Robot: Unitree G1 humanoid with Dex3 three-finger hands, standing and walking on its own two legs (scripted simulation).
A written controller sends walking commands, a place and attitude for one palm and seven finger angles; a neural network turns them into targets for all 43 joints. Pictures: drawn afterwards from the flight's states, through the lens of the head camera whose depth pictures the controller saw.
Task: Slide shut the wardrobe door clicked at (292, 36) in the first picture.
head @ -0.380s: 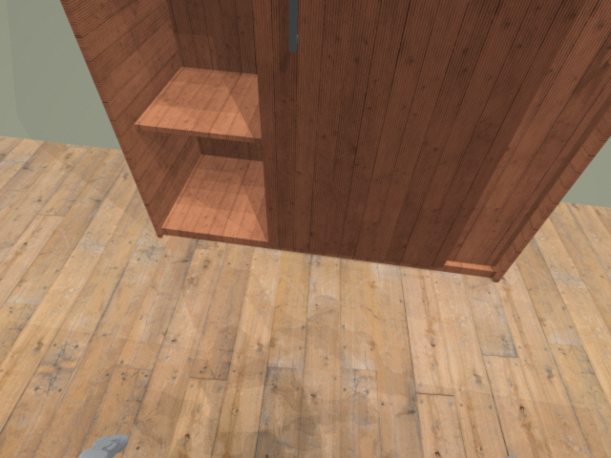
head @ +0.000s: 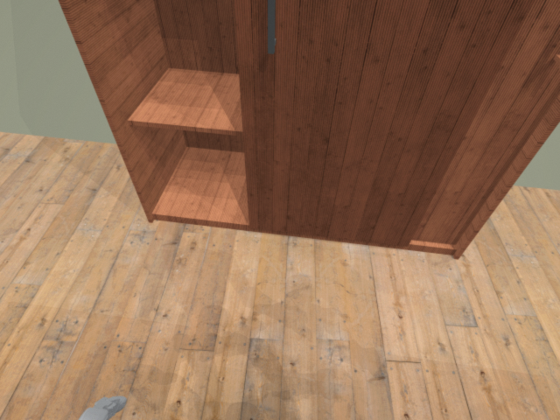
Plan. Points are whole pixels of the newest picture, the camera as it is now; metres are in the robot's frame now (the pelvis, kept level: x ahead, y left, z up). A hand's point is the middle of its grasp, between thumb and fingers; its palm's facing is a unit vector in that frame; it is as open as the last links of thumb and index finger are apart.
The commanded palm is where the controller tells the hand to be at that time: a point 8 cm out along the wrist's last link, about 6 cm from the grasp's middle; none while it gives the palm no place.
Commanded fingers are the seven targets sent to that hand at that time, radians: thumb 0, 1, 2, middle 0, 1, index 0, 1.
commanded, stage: stand and wait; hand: right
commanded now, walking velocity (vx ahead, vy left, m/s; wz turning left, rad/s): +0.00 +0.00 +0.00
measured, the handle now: (272, 14) +0.98 +0.07 +0.18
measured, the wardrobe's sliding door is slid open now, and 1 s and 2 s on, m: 0.47 0.47 0.47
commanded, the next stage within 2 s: look at it before walking up in 0.44 s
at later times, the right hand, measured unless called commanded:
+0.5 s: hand out of the picture +0.06 -0.24 -0.15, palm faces -0.03 +0.94 -0.34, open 7.4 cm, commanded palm none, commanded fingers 0.00 -0.90 -0.90 0.20 0.30 0.20 0.30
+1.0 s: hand out of the picture +0.06 -0.25 -0.15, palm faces -0.03 +0.94 -0.33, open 7.4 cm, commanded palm none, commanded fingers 0.00 -0.90 -0.90 0.20 0.30 0.20 0.30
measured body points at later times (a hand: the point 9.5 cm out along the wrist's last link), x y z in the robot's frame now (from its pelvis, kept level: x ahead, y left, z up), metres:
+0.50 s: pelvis -0.02 +0.01 +0.00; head -0.01 +0.01 +0.45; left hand +0.05 +0.30 -0.13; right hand +0.07 -0.29 -0.12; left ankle -0.02 +0.12 -0.74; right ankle -0.02 -0.12 -0.74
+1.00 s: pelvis -0.02 +0.00 +0.01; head -0.01 +0.00 +0.46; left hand +0.06 +0.30 -0.13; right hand +0.06 -0.30 -0.12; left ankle -0.02 +0.12 -0.74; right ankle -0.02 -0.12 -0.74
